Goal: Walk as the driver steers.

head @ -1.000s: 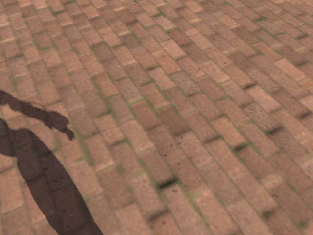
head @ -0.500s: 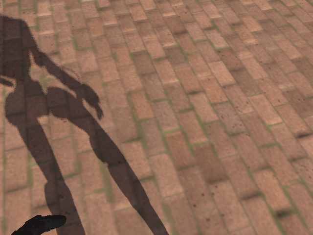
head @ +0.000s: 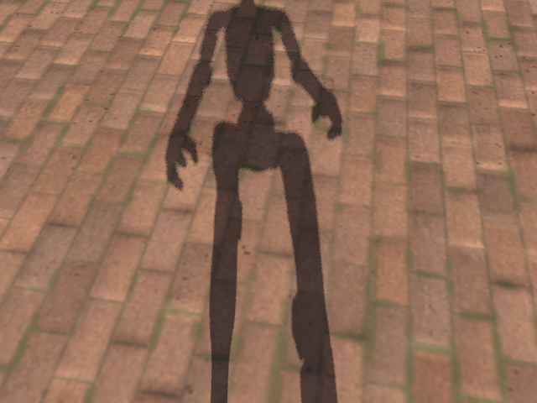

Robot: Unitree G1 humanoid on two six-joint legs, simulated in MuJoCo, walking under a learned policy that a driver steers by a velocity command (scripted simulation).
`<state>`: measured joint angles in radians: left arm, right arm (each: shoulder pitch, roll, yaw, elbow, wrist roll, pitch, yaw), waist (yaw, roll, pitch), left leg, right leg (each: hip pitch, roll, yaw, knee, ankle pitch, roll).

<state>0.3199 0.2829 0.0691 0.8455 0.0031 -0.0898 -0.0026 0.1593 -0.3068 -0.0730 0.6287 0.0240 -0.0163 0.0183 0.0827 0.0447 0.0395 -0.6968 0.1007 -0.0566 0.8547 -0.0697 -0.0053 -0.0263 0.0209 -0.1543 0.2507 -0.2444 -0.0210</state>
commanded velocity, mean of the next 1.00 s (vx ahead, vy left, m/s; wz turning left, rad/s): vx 0.50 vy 0.00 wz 0.19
